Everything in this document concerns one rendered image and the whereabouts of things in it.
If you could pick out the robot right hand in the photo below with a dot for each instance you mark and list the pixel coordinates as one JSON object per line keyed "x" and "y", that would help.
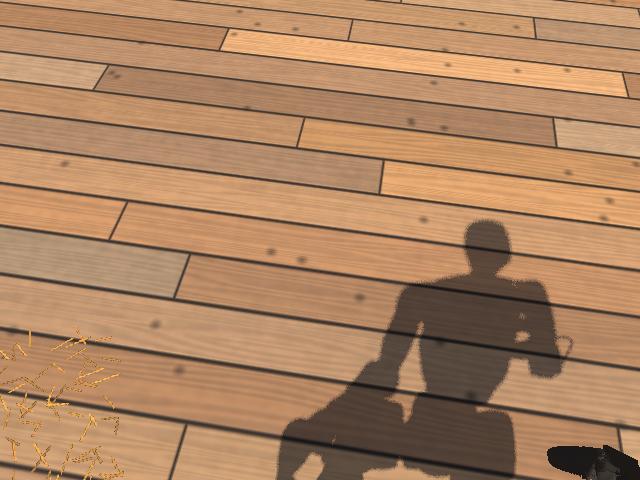
{"x": 594, "y": 463}

